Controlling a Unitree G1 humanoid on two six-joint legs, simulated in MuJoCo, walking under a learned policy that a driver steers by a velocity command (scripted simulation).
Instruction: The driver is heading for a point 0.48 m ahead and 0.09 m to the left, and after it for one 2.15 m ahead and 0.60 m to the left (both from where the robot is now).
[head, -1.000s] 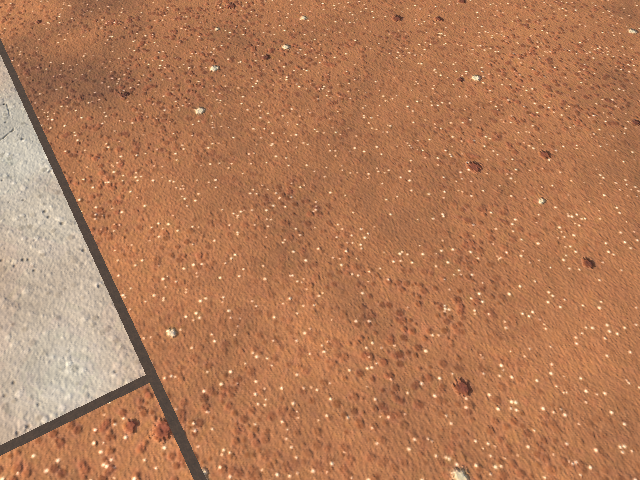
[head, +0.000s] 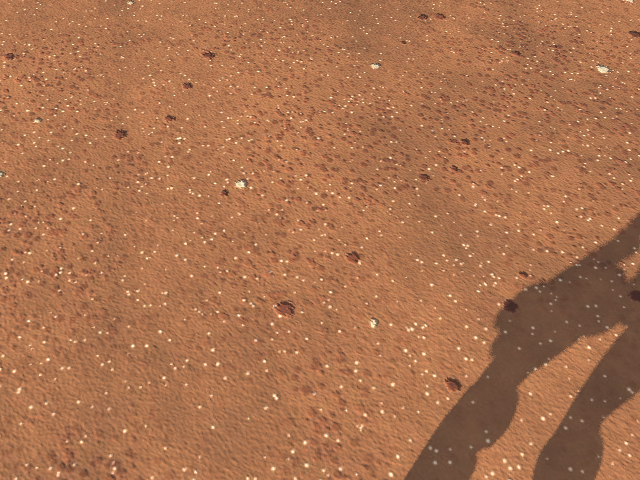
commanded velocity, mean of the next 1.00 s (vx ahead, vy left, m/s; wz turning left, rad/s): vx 0.37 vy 0.00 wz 0.41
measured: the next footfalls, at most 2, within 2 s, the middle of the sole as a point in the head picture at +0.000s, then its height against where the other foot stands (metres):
right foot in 0.38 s outside the picture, level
left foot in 0.84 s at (262, 468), level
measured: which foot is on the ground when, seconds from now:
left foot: down 0.00-0.40, up 0.42-0.82, down 0.84-1.00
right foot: up 0.00-0.36, down 0.38-0.84, up 0.86-1.00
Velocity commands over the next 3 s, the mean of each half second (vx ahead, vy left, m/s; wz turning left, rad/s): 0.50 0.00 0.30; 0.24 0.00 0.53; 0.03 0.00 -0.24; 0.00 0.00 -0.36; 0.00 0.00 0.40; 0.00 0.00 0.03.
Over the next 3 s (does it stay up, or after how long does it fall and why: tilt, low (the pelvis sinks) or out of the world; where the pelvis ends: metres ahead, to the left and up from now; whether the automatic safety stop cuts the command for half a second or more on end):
stays up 0.39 0.09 0.00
